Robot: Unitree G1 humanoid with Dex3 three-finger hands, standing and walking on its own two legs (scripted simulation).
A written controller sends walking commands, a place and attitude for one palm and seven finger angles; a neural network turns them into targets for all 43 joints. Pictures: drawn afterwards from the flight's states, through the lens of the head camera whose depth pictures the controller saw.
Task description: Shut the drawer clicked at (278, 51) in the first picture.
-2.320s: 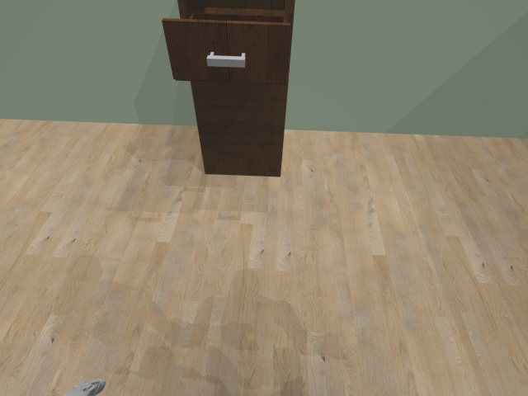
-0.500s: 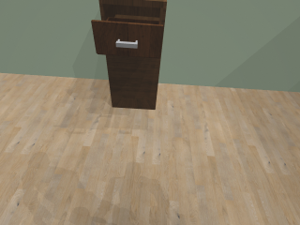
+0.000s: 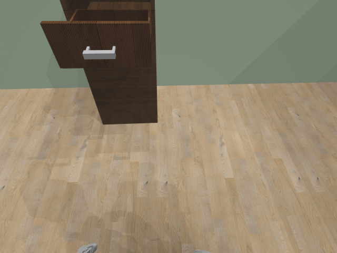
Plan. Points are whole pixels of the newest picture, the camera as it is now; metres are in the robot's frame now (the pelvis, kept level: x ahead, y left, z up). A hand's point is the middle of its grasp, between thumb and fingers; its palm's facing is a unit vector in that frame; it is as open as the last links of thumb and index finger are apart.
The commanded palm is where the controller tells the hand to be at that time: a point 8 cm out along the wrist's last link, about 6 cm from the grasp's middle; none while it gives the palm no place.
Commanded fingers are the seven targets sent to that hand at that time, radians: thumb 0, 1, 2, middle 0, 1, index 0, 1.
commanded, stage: walk to a spot facing it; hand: left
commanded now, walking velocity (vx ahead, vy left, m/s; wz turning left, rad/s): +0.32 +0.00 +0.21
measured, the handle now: (100, 51) +0.77 +0.27 +0.05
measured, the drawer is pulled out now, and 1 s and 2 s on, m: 0.30 0.30 0.30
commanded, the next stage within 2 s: take the last steps up to it in 0.14 s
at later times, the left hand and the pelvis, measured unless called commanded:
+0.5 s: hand out of the picture +0.12 +0.22 -0.17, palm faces +0.17 -0.98 -0.13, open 7.3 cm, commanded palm none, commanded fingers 0.00 0.90 0.90 -0.20 -0.30 -0.20 -0.30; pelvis +0.19 +0.06 +0.01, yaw +5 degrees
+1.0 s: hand (113, 160) +0.42 +0.20 -0.14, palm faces +0.10 -0.97 -0.20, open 7.3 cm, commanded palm none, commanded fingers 0.00 0.90 0.90 -0.20 -0.30 -0.20 -0.30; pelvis +0.35 +0.01 +0.01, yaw +4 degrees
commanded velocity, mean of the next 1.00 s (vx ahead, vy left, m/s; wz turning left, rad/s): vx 0.27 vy -0.01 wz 0.06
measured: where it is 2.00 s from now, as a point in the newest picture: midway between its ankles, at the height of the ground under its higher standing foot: (164, 216)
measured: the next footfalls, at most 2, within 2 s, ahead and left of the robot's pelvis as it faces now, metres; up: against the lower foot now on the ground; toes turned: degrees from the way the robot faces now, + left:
left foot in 0.36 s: +0.27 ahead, +0.15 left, +0.00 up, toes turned +13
right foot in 0.90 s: +0.44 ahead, -0.08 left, +0.00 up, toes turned -4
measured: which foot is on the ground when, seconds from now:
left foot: up 0.00-0.34, down 0.36-0.92, up 0.94-1.00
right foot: down 0.00-0.36, up 0.38-0.88, down 0.90-1.00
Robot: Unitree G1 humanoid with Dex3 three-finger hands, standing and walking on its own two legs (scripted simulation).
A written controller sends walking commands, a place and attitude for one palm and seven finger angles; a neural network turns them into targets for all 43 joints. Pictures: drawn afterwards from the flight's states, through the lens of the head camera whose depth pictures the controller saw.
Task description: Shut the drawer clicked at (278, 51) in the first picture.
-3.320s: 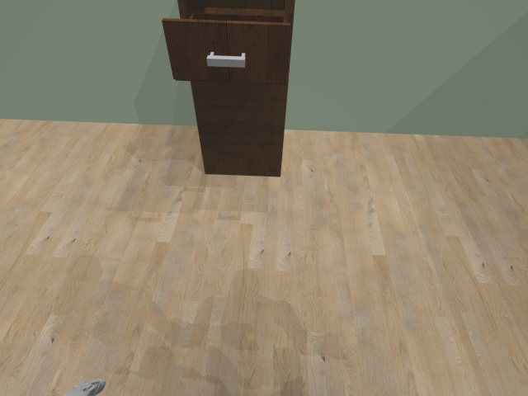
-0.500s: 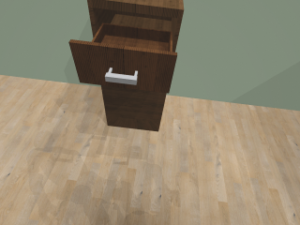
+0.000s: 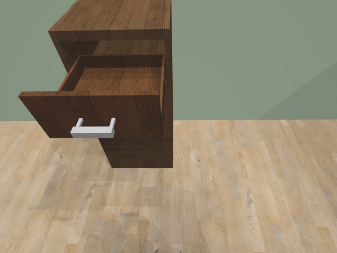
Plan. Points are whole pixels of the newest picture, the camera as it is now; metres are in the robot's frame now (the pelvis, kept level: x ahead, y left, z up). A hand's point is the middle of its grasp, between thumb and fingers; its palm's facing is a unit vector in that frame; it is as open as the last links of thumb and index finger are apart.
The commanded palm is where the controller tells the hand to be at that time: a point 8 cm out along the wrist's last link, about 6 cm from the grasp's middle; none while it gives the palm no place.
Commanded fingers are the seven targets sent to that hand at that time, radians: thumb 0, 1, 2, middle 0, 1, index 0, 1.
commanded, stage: take the last steps up to it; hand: left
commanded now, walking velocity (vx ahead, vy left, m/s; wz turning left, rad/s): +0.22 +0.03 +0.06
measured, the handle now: (95, 126) +0.44 +0.23 +0.04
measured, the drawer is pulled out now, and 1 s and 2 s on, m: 0.30 0.30 0.30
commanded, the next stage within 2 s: come to a stop and stand still in 0.20 s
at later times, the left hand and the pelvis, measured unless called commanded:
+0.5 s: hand out of the picture +0.05 +0.19 -0.18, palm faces +0.10 -0.99 -0.12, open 7.3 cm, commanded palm none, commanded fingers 0.00 0.90 0.90 -0.20 -0.30 -0.20 -0.30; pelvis +0.11 +0.04 +0.01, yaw +0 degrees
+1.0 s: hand out of the picture +0.05 +0.15 -0.14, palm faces +0.06 -0.97 -0.24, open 7.3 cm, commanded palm none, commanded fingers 0.00 0.90 0.90 -0.20 -0.30 -0.20 -0.30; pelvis +0.05 -0.03 +0.02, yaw -1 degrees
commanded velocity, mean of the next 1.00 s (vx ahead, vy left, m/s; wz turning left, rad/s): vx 0.04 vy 0.01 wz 0.01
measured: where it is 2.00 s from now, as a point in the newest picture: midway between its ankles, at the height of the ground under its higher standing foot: outside the picture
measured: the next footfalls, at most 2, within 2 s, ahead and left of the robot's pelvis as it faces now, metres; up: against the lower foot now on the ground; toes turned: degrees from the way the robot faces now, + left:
left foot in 0.36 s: +0.20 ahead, +0.13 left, +0.00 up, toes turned +9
right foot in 0.86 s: +0.09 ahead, -0.09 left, +0.00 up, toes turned -4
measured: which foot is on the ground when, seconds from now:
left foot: up 0.00-0.34, down 0.36-0.86, up 0.88-1.00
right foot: down 0.00-0.38, up 0.40-0.84, down 0.86-1.00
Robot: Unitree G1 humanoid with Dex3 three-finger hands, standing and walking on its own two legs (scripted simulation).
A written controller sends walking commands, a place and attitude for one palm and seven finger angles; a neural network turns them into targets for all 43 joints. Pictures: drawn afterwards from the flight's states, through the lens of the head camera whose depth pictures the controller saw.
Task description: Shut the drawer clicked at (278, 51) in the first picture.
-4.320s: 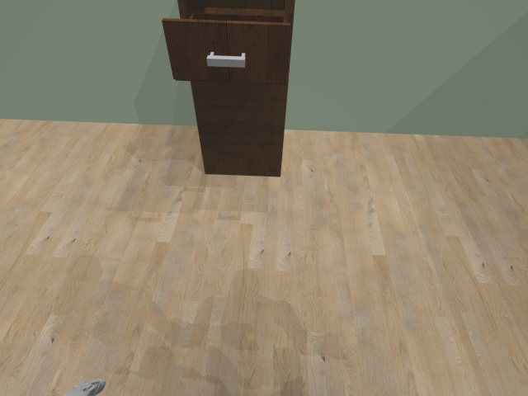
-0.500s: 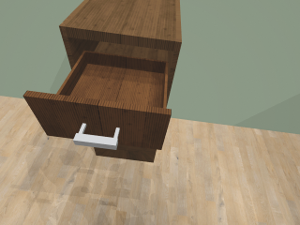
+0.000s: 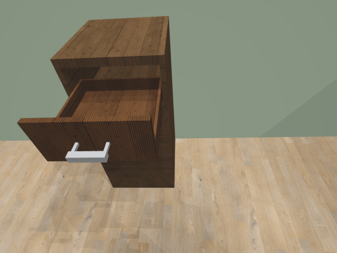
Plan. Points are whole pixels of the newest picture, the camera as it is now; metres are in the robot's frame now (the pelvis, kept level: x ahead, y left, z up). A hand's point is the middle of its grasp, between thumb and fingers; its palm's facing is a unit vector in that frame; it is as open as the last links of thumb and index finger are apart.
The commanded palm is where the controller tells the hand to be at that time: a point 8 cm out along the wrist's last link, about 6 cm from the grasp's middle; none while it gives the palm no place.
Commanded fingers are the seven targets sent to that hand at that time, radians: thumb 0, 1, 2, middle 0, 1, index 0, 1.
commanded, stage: come to a stop and stand still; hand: left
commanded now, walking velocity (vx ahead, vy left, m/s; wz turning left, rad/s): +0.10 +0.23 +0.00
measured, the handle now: (89, 151) +0.39 +0.26 +0.02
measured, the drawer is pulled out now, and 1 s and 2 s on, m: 0.30 0.30 0.30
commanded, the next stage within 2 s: look again from close up in 0.78 s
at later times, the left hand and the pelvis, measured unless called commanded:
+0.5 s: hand out of the picture -0.04 +0.23 -0.20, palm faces +0.13 -0.98 -0.18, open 7.3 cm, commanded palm none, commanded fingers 0.00 0.90 0.90 -0.20 -0.30 -0.20 -0.30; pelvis +0.01 +0.06 -0.01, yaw +1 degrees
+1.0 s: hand out of the picture +0.01 +0.25 -0.19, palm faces +0.00 -0.97 -0.22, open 7.3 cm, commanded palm none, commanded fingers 0.00 0.90 0.90 -0.20 -0.30 -0.20 -0.30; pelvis +0.00 +0.07 -0.01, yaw +1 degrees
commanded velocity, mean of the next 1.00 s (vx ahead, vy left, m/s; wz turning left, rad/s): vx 0.01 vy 0.02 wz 0.00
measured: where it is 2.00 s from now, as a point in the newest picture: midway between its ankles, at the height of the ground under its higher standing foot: outside the picture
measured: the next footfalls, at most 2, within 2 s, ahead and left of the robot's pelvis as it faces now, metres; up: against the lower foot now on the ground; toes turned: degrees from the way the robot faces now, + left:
left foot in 0.36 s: +0.02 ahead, +0.17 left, +0.00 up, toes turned +6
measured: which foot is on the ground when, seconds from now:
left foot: up 0.00-0.34, down 0.36-1.00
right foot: down 0.00-1.00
